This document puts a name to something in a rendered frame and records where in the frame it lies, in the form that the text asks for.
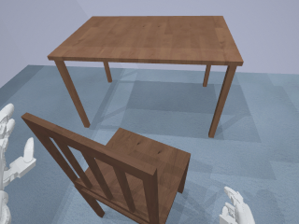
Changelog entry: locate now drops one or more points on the left robot hand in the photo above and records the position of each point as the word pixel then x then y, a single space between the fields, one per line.
pixel 20 166

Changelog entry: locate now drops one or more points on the right robot hand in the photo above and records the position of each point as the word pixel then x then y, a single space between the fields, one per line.
pixel 240 214

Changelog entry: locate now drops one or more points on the table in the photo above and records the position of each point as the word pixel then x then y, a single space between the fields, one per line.
pixel 195 40

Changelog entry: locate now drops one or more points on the left robot forearm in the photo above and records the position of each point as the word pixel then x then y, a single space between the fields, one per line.
pixel 5 216

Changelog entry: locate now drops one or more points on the chair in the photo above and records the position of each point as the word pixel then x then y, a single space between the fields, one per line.
pixel 136 176

